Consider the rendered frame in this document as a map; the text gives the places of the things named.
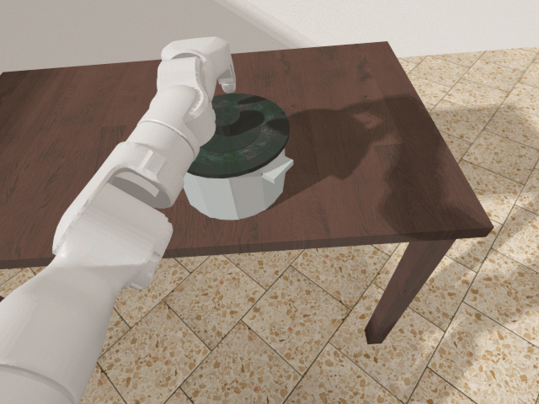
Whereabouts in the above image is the knob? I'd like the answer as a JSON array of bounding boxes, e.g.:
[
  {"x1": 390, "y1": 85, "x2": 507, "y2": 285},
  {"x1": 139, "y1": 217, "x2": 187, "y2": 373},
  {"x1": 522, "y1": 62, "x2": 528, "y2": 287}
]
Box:
[{"x1": 214, "y1": 106, "x2": 242, "y2": 136}]

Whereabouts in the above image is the table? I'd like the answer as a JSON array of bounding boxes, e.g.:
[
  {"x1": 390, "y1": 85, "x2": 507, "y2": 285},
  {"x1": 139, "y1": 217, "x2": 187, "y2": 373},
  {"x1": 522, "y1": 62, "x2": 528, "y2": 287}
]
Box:
[{"x1": 0, "y1": 41, "x2": 494, "y2": 344}]

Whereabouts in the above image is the lid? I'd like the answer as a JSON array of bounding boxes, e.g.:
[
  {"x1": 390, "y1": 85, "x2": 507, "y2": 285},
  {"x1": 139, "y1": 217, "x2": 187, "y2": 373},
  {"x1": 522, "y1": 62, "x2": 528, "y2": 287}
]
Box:
[{"x1": 187, "y1": 93, "x2": 290, "y2": 178}]

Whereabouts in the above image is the pot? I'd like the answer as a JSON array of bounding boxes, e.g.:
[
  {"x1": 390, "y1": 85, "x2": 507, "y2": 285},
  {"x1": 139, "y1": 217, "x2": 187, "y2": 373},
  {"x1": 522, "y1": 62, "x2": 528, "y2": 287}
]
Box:
[{"x1": 183, "y1": 148, "x2": 293, "y2": 221}]

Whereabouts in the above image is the robot left upper arm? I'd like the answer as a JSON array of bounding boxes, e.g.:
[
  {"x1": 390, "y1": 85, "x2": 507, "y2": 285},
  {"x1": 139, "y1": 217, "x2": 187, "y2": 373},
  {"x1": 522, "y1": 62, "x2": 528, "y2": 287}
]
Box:
[{"x1": 0, "y1": 183, "x2": 173, "y2": 404}]

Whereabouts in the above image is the robot left hand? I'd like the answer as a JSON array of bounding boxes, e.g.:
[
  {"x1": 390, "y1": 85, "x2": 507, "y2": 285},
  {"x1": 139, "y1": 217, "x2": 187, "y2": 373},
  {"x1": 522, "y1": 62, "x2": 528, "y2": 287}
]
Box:
[{"x1": 161, "y1": 36, "x2": 236, "y2": 121}]

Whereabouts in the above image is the left robot forearm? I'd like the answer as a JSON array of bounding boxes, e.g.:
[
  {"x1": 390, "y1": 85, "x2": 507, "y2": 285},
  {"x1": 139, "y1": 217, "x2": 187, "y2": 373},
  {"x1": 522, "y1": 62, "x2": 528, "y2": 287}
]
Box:
[{"x1": 52, "y1": 49, "x2": 217, "y2": 255}]

